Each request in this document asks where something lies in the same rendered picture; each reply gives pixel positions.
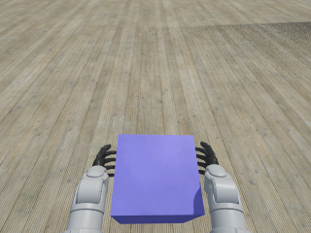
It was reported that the carton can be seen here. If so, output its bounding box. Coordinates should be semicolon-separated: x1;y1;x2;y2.
110;134;205;224

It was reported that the left robot hand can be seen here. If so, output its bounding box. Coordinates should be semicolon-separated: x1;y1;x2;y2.
92;144;117;178

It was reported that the robot left forearm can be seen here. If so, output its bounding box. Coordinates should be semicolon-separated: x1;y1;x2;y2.
62;165;109;233

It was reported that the right robot hand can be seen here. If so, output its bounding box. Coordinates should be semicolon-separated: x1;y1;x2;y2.
195;141;219;176

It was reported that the robot right forearm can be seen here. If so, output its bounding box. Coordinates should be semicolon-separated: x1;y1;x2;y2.
204;164;252;233

